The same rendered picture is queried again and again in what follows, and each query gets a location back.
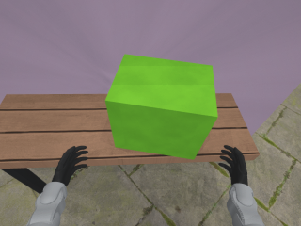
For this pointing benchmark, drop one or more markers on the robot left forearm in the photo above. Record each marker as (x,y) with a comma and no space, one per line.
(49,205)

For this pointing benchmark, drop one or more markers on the robot left hand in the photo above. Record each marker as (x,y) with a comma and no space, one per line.
(66,166)

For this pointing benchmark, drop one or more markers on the table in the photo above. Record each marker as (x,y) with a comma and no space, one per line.
(36,130)

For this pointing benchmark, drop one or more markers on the robot right hand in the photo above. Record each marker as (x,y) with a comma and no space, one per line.
(237,168)

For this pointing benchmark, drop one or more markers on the robot right forearm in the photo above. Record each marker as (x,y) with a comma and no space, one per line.
(243,207)

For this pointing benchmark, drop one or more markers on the carton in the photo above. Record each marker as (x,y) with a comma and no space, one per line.
(161,106)

